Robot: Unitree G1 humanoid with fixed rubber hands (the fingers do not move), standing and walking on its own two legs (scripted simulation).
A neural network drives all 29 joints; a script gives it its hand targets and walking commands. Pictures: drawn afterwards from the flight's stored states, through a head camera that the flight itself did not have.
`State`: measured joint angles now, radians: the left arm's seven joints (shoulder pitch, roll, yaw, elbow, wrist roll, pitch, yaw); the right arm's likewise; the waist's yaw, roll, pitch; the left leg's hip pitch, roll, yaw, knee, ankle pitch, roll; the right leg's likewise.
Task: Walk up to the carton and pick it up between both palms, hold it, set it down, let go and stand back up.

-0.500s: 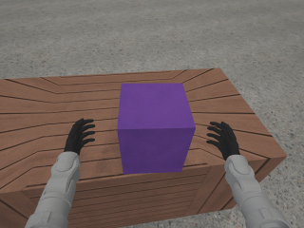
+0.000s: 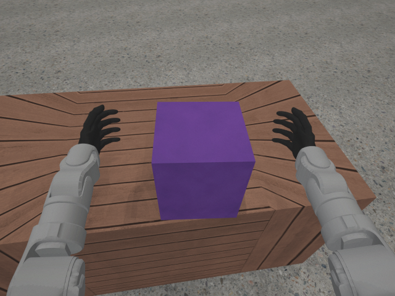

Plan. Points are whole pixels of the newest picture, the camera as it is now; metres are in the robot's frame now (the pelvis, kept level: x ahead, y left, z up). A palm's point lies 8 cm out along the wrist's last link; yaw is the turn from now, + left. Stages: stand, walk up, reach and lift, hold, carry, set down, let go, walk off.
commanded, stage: reach and lift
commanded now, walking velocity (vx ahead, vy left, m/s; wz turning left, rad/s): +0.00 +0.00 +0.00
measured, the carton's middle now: (198, 162) +0.45 +0.03 -0.03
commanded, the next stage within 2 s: none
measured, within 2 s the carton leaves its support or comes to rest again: neither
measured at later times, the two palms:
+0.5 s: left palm (88, 103) +0.41 +0.25 +0.18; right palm (306, 104) +0.45 -0.17 +0.19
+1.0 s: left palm (94, 120) +0.42 +0.26 +0.13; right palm (293, 116) +0.46 -0.16 +0.15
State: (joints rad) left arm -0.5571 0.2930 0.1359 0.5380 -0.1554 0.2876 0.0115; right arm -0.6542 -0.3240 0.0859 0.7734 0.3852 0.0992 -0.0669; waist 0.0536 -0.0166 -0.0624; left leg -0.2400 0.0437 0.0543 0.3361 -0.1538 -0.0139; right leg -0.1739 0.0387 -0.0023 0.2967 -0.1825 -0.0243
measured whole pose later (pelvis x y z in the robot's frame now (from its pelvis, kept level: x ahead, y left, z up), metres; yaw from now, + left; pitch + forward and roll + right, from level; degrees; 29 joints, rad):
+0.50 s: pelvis +0.00 +0.00 +0.00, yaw +1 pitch +7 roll -1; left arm -0.93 0.39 0.05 0.81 -0.23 0.39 0.04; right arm -1.02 -0.39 0.10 1.02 0.46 0.25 -0.05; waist 0.05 -0.02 -0.12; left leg -0.34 0.05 0.03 0.36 -0.14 -0.02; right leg -0.26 0.04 -0.02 0.31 -0.17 -0.03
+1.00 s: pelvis +0.00 +0.00 +0.00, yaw +1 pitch +11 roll -1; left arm -0.99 0.36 0.01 1.15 -0.22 0.08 0.01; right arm -1.05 -0.34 0.11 1.22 0.41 0.08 -0.03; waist 0.06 -0.03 -0.15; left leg -0.43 0.05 0.03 0.37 -0.14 -0.02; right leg -0.35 0.04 -0.03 0.32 -0.17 -0.03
